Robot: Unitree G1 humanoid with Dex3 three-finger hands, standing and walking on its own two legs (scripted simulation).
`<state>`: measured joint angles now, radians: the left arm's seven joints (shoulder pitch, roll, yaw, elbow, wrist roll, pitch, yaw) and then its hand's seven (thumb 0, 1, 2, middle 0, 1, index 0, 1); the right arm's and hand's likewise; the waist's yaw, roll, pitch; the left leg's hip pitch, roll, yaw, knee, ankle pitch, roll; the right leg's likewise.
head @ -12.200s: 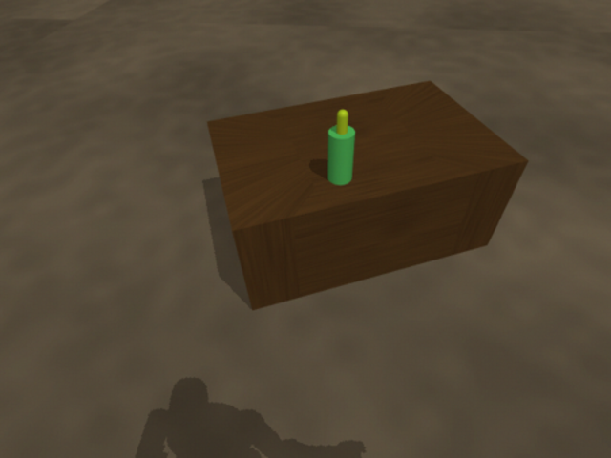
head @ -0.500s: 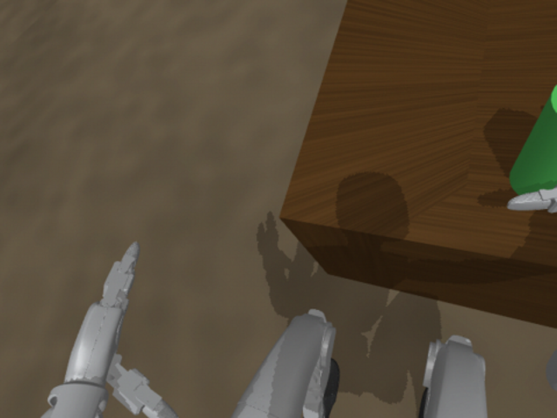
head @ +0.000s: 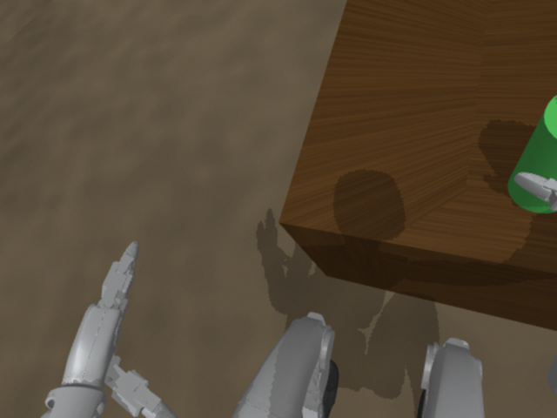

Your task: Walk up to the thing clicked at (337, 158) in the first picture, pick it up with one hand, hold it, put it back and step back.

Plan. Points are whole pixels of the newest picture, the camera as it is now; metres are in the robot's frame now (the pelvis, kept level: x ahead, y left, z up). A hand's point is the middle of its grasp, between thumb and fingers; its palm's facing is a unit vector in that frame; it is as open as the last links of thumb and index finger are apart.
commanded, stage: settle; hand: right
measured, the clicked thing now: out of the picture +0.50 -0.23 -0.01
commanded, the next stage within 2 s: lift in 0.80 s
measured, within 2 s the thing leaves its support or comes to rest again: leaves its support in 0.50 s
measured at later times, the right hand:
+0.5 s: hand out of the picture +0.46 -0.22 -0.04, palm faces +0.21 +0.98 -0.02, open 11.2 cm
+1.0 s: hand out of the picture +0.47 -0.24 +0.01, palm faces +0.21 +0.98 +0.00, open 11.2 cm
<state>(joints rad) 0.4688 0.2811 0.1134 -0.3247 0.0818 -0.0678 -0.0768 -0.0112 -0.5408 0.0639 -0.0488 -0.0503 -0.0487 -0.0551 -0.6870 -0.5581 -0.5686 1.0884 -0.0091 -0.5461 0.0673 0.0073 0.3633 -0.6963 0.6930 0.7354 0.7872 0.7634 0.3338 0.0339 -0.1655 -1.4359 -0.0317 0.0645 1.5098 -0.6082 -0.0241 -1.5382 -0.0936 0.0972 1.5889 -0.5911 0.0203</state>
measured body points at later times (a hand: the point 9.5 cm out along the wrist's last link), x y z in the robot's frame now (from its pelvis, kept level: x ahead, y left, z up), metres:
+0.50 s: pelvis +0.01 +0.00 +0.03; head +0.16 -0.09 +0.44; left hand +0.18 +0.25 +0.09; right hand +0.45 -0.27 -0.03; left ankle +0.05 +0.14 -0.55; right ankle +0.05 -0.13 -0.55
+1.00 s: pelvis +0.01 +0.00 +0.05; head +0.16 -0.08 +0.47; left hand +0.19 +0.25 +0.10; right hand +0.46 -0.29 +0.01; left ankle +0.05 +0.14 -0.55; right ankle +0.05 -0.13 -0.55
